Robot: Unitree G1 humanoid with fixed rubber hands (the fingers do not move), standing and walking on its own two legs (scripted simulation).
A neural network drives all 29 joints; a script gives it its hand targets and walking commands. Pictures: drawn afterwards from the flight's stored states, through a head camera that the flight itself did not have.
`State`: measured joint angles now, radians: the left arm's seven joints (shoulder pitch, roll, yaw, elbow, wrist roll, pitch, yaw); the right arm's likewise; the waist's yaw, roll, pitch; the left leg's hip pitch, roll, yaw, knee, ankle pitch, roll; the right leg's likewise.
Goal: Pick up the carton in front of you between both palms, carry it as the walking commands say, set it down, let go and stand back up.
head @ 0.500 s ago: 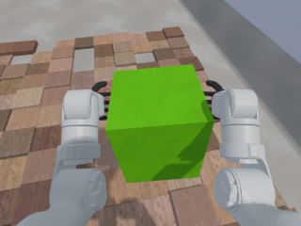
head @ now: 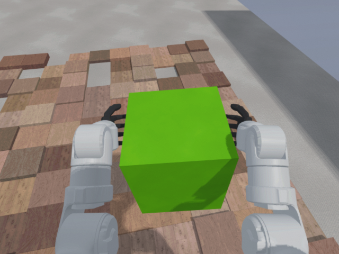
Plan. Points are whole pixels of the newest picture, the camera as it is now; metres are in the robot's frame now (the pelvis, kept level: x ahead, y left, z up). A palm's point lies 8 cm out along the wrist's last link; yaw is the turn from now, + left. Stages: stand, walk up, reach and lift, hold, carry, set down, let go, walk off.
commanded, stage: carry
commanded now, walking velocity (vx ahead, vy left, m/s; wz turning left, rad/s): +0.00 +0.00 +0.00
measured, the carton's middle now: (177, 153) +0.36 +0.00 +0.04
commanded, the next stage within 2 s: none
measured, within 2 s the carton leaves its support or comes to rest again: neither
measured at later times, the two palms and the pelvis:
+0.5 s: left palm (107, 138) +0.33 +0.14 +0.14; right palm (251, 138) +0.32 -0.15 +0.14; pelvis -0.02 +0.00 +0.01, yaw +0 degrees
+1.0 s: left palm (117, 84) +0.45 +0.14 +0.18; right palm (245, 86) +0.45 -0.16 +0.18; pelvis +0.09 +0.00 +0.00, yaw +0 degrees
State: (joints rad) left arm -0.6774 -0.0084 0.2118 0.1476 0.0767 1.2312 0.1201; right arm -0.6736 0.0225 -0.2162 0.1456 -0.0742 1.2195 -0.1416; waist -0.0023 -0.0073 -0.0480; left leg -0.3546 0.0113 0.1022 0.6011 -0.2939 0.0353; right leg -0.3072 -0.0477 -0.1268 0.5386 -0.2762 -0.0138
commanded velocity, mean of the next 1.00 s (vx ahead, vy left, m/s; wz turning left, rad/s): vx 0.26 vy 0.00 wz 0.00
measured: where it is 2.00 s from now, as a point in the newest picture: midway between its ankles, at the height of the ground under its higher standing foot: (160, 188)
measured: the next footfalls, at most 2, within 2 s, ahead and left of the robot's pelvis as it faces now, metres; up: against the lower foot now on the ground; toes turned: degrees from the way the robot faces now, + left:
left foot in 1.28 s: +0.41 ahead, +0.13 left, -0.01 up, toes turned +5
right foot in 1.68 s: +0.64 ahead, -0.03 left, -0.01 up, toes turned -2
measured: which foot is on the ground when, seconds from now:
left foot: down 0.00-0.94, up 0.96-1.00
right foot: down 0.00-1.00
